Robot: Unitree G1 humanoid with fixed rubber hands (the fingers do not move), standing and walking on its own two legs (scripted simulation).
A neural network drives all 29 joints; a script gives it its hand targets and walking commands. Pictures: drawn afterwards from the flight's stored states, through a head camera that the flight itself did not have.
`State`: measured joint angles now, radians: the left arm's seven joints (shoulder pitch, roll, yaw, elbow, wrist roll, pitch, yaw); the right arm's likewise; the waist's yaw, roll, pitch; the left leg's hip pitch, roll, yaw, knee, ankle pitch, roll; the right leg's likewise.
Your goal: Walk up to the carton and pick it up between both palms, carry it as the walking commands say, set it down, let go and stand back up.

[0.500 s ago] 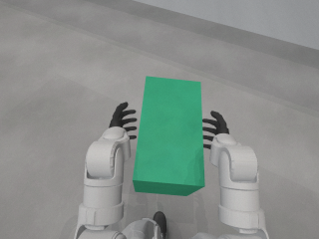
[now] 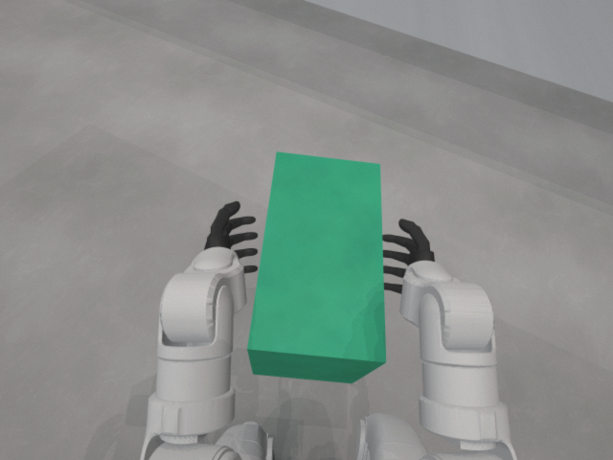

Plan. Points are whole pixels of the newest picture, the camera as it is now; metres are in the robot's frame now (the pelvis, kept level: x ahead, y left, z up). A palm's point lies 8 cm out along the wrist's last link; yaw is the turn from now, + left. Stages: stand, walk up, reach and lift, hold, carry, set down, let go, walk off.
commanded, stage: carry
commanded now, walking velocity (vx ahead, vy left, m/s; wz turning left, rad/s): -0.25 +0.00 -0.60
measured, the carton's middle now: (315, 271) +0.35 +0.03 -0.02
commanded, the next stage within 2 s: none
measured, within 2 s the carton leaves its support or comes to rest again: neither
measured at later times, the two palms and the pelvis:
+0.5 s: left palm (256, 416) +0.14 +0.08 +0.07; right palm out of the picture +0.07 -0.15 +0.05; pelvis -0.18 +0.05 -0.02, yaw -16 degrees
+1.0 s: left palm out of the picture +0.02 +0.14 +0.08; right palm out of the picture -0.09 -0.07 +0.08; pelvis -0.31 +0.16 +0.00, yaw -31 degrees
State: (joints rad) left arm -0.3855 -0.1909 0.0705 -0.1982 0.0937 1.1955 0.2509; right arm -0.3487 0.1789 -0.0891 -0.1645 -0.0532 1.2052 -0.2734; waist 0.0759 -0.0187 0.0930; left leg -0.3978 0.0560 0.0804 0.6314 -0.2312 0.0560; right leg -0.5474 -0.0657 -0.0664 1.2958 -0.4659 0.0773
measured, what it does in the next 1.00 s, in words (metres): walks backwards, turning right: right foot, then left foot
